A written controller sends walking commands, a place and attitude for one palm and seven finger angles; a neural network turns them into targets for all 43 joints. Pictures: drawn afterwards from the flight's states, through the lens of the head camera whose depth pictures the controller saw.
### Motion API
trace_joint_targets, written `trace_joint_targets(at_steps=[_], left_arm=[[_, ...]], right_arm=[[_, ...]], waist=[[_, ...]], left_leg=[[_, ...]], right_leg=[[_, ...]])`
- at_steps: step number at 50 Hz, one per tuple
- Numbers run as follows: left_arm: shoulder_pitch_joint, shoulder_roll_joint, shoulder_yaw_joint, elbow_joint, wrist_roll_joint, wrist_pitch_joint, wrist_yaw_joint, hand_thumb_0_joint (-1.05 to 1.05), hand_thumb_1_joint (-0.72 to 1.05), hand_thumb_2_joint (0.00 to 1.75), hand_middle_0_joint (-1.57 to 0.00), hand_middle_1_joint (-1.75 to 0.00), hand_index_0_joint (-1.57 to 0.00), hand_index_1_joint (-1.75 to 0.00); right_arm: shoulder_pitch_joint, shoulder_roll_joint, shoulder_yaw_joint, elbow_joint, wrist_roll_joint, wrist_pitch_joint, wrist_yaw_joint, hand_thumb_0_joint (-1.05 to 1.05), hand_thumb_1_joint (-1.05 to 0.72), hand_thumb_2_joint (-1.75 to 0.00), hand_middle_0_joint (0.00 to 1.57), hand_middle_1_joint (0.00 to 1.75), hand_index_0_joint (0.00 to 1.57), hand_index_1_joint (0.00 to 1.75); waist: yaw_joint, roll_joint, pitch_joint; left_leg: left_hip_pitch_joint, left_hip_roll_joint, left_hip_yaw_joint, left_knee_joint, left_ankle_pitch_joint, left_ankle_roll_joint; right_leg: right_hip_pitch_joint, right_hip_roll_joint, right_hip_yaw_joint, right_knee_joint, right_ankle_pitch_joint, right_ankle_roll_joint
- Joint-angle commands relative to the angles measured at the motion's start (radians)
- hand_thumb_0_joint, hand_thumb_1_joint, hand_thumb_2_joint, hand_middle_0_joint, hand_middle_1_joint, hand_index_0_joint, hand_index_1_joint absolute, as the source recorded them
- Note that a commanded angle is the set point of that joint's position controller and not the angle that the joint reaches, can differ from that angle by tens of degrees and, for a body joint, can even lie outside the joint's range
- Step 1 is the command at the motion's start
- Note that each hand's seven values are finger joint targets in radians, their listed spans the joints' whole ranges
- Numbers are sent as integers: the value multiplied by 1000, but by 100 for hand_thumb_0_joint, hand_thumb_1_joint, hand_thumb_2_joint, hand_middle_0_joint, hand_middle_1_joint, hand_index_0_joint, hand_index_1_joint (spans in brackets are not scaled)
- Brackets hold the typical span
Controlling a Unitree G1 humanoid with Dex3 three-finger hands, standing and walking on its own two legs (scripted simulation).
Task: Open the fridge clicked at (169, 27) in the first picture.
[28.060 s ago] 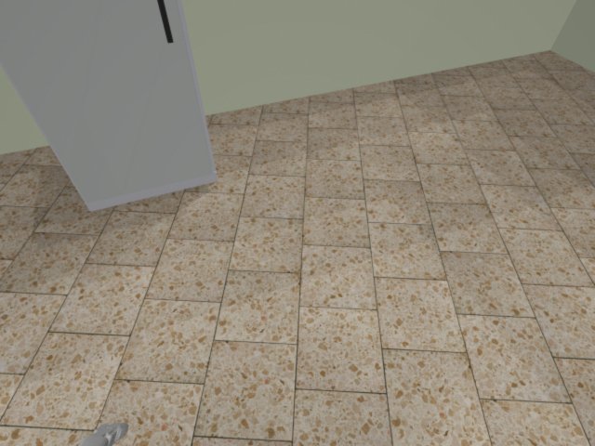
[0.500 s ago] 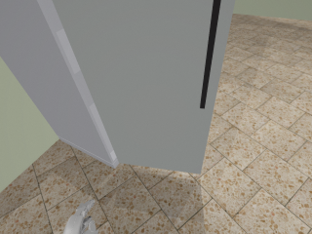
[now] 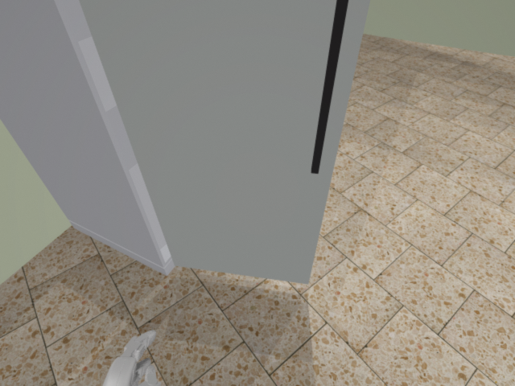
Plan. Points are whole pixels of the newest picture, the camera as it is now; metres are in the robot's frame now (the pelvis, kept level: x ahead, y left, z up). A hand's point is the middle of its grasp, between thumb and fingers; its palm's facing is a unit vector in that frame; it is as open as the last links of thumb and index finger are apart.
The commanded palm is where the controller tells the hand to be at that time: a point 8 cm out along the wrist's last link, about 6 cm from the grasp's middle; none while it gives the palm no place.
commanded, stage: stop stepping back and stand still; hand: right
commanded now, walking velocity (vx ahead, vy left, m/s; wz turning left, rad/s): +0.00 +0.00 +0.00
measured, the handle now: (328, 82) +0.64 -0.10 +0.19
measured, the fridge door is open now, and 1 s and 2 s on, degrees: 72 72 72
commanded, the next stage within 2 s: let the arm hang, fingers relaxed in 0.02 s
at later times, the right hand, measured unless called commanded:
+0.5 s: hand out of the picture +0.04 -0.17 -0.17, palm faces +0.09 +0.98 -0.19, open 6.8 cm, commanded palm none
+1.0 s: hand out of the picture +0.01 -0.19 -0.16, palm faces +0.07 +0.98 -0.19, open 7.3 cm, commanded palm none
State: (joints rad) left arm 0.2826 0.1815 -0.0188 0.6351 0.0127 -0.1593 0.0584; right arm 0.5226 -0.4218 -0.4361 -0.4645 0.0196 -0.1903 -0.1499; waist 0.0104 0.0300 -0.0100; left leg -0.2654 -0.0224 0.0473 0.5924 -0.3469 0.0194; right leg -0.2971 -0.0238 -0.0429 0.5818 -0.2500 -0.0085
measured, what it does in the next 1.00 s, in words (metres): stands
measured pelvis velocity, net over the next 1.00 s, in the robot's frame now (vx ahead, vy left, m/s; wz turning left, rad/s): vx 0.00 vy -0.02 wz -0.06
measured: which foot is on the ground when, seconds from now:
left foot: down 0.00-1.00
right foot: down 0.00-1.00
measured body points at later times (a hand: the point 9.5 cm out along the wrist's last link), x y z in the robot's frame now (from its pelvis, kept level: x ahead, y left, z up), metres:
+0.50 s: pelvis +0.00 +0.01 +0.00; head +0.03 +0.00 +0.45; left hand +0.07 +0.26 -0.14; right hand +0.03 -0.23 -0.15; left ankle +0.03 +0.11 -0.73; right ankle +0.01 -0.11 -0.73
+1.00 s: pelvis +0.00 -0.02 +0.01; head +0.02 -0.02 +0.46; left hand +0.01 +0.20 -0.15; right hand +0.01 -0.24 -0.15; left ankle +0.03 +0.11 -0.73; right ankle +0.01 -0.11 -0.73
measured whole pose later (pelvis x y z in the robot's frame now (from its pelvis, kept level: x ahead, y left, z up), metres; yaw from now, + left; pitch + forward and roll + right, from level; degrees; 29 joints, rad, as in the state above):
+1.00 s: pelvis +0.00 -0.02 +0.01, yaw -3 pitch -1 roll +0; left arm 0.27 0.14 0.01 1.12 0.02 0.01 0.04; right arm 0.22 -0.15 -0.01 1.12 -0.02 0.02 -0.03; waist 0.01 -0.01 0.04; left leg -0.22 0.00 -0.03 0.43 -0.20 -0.01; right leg -0.22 0.04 -0.02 0.44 -0.21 -0.05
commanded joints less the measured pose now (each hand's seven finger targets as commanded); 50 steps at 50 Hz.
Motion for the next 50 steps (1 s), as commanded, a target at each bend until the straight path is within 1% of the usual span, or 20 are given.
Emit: trace_joint_targets(at_steps=[1, 2, 3, 5, 6, 7, 9, 10, 11, 13, 15, 16, 17, 18, 19, 20, 23, 28, 34, 50], left_arm=[[-117, 139, 70, -139, -1, -35, 0, 0, 90, 90, -20, -30, -20, -30], [-115, 138, 72, -131, -5, -32, -3, 0, 90, 90, -20, -30, -20, -30], [-104, 133, 67, -127, -9, -30, -5, 0, 90, 90, -20, -30, -20, -30], [-110, 126, 51, -120, -11, -32, -1, 0, 90, 90, -20, -30, -20, -30], [-101, 276, 111, 123, 6, -38, -87, 0, 90, 90, -20, -30, -20, -30], [-42, 234, 125, 95, 2, 12, -70, 0, 90, 90, -20, -30, -20, -30], [-63, 255, 101, 69, 9, 73, -49, 0, 90, 90, -20, -30, -20, -30], [-58, 274, 93, 59, 25, 86, -43, 0, 90, 90, -20, -30, -20, -30], [-41, 282, 88, 66, 39, 92, -36, 0, 90, 90, -20, -30, -20, -30], [-77, 270, 82, 82, 50, 106, -28, 0, 90, 90, -20, -30, -20, -30], [-143, 242, 70, 105, 40, 127, -29, 0, 90, 90, -20, -30, -20, -30], [-167, 222, 63, 122, 31, 138, -32, 0, 90, 90, -20, -30, -20, -30], [-156, 181, 58, 140, 18, 147, -36, 0, 90, 90, -20, -30, -20, -30], [-117, 120, 50, 155, 4, 157, -38, 0, 90, 90, -20, -30, -20, -30], [-69, 119, 53, 186, 8, 169, -44, 0, 90, 90, -20, -30, -20, -30], [-70, 110, 55, 219, 15, 180, -37, 0, 90, 90, -20, -30, -20, -30], [-15, 100, 64, 283, 17, 177, -27, 0, 90, 90, -20, -30, -20, -30], [-5, 96, 51, 367, 12, 168, -18, 0, 90, 90, -20, -30, -20, -30], [25, 93, 50, 424, 10, 164, -16, 0, 90, 90, -20, -30, -20, -30], [37, 65, 52, 449, 13, 154, -15, 0, 90, 90, -20, -30, -20, -30]], right_arm=[[-70, -167, -112, -142, 15, -67, -5, 0, -90, -90, 20, 30, 20, 30], [-74, -158, -104, -122, 18, -63, -8, 0, -90, -90, 20, 30, 20, 30], [-70, -140, -88, -113, 21, -65, -9, 0, -90, -90, 20, 30, 20, 30], [-81, -151, -94, -124, 21, -75, -14, 0, -90, -90, 20, 30, 20, 30], [-154, 28, 282, 596, -80, 95, 116, 0, -90, -90, 20, 30, 20, 30], [-80, 72, 292, 613, -71, 169, 137, 0, -90, -90, 20, 30, 20, 30], [-129, 116, 320, 667, -50, 199, 137, 0, -90, -90, 20, 30, 20, 30], [-194, 107, 332, 694, -46, 203, 138, 0, -90, -90, 20, 30, 20, 30], [-247, 99, 335, 742, -44, 206, 138, 0, -90, -90, 20, 30, 20, 30], [-286, 78, 346, 886, -36, 201, 137, 0, -90, -90, 20, 30, 20, 30], [-262, 79, 361, 1035, -34, 205, 140, 0, -90, -90, 20, 30, 20, 30], [-218, 80, 365, 1109, -37, 202, 142, 0, -90, -90, 20, 30, 20, 30], [-204, 41, 368, 1165, -46, 191, 140, 0, -90, -90, 20, 30, 20, 30], [-230, 17, 373, 1209, -47, 184, 137, 0, -90, -90, 20, 30, 20, 30], [-293, -5, 383, 1228, -45, 188, 141, 0, -90, -90, 20, 30, 20, 30], [-328, 22, 385, 1255, -44, 183, 138, 0, -90, -90, 20, 30, 20, 30], [-350, 76, 371, 1333, -41, 174, 127, 0, -90, -90, 20, 30, 20, 30], [-309, 117, 396, 1451, -30, 187, 126, 0, -90, -90, 20, 30, 20, 30], [-273, 136, 406, 1532, -29, 189, 125, 0, -90, -90, 20, 30, 20, 30], [-252, 177, 406, 1563, -36, 189, 120, 0, -90, -90, 20, 30, 20, 30]], waist=[[-13, 113, -4], [-13, 127, 8], [-10, 109, 3], [-1, 73, -26], [71, -2, -22], [45, -40, -105], [14, -51, -87], [26, -40, -48], [37, -24, -43], [13, -35, -78], [-31, -103, -94], [-58, -117, -104], [-52, -9, -104], [-8, 96, -65], [24, 17, -21], [27, 44, -5], [43, -13, -30], [11, -93, -15], [-1, -25, 17], [-4, -43, 70]], left_leg=[[5, 254, -437, -362, -258, 131], [-18, 299, -488, -390, -232, 155], [24, 304, -436, -352, -88, 168], [46, 259, -289, -236, 173, 127], [-13, 270, -68, 19, 642, 83], [-39, 160, -69, 105, 607, 44], [-130, 53, -11, 286, 98, -8], [-190, 20, -55, 394, -168, -16], [-240, 20, -110, 475, -228, -21], [-254, 47, -154, 445, -199, -30], [-50, 51, -117, 190, -114, -27], [86, 46, -99, 16, 46, -26], [140, 81, -193, -133, 189, -9], [84, 241, -389, -256, 172, 48], [-62, 306, -420, -324, -1, 115], [-95, 258, -440, -353, -35, 127], [-20, 225, -324, -284, 235, 117], [48, 108, -170, -248, 229, 29], [82, 98, -150, -282, 130, 25], [37, 88, -124, -224, 143, 14]], right_leg=[[-152, 12, 18, 182, -164, -4], [-150, 5, 30, 267, -131, 0], [-159, -12, 51, 257, -127, -1], [-51, -27, 51, 49, -77, -11], [-85, -76, 76, 123, 230, -18], [46, -82, 133, 73, 521, -29], [6, -249, 348, -55, 666, -161], [-12, -312, 451, -134, 718, -225], [19, -329, 491, -165, 751, -253], [108, -308, 434, -133, 798, -262], [29, -230, 293, -124, 606, -187], [-28, -169, 223, -86, 440, -127], [-73, -59, 157, -17, 214, -54], [-108, 33, 69, 49, -74, -5], [-13, 49, 41, 86, -182, 0], [5, 43, 55, 127, -142, -3], [67, 11, 74, 40, -38, -10], [100, -62, 141, -164, 128, -29], [65, -65, 144, -229, 43, -34], [38, -77, 165, -286, -17, -46]])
